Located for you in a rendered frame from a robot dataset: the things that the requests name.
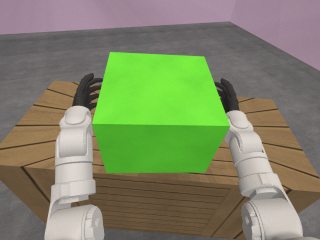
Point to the left robot forearm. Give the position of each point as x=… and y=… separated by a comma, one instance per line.
x=73, y=160

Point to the right robot hand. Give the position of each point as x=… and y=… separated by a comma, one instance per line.
x=228, y=96

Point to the robot right upper arm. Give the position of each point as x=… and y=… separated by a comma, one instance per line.
x=271, y=219

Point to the robot left upper arm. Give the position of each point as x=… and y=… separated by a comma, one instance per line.
x=76, y=223

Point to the left robot hand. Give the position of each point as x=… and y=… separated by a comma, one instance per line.
x=82, y=96

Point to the right robot forearm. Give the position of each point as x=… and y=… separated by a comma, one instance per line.
x=256, y=178

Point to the pedestal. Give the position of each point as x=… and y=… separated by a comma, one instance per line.
x=204, y=204

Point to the carton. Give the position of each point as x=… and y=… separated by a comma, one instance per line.
x=158, y=113

